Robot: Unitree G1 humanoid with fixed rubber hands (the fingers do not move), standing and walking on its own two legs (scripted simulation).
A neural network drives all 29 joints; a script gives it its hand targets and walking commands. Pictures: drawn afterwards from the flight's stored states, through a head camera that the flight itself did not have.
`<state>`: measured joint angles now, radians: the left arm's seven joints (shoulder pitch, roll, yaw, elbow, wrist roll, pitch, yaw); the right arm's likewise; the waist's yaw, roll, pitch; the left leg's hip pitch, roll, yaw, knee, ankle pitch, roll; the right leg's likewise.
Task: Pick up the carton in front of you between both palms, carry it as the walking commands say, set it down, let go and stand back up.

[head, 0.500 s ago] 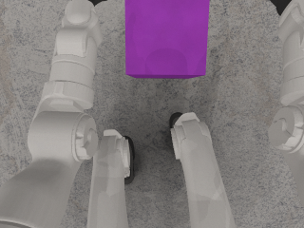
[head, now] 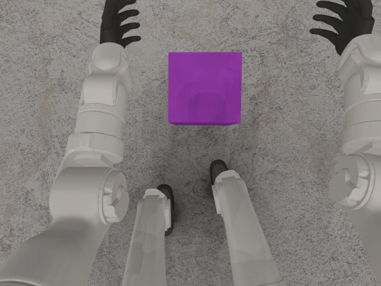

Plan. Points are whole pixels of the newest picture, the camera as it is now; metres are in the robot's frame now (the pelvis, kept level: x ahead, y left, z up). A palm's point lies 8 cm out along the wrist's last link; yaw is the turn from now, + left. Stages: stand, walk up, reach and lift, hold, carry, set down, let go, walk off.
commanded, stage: let go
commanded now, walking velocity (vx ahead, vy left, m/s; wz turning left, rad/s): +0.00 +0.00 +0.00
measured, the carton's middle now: (203, 94) +0.49 -0.10 -0.49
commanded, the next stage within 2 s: stand in 1.40 s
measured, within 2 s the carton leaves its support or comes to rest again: neither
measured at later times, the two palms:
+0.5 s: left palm (59, 125) +0.41 +0.13 +0.00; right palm out of the picture +0.35 -0.31 +0.01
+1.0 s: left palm out of the picture +0.27 +0.25 +0.09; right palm out of the picture +0.24 -0.21 +0.09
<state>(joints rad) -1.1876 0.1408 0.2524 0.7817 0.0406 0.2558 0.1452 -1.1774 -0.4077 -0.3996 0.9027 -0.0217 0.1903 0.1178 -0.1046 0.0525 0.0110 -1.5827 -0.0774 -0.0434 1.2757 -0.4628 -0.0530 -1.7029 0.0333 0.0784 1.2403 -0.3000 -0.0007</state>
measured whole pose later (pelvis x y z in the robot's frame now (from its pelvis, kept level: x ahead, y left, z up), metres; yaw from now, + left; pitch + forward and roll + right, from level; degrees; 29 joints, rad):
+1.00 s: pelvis +0.09 +0.03 +0.16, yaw -3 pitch +1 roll -1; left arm 0.21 0.21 0.05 0.46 0.01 0.04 -0.04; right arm 0.24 -0.21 -0.04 0.43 0.00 0.05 0.07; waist -0.01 0.02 0.07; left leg -0.14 -0.03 -0.08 0.45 -0.32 0.02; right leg -0.23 0.02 0.06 0.40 -0.18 0.02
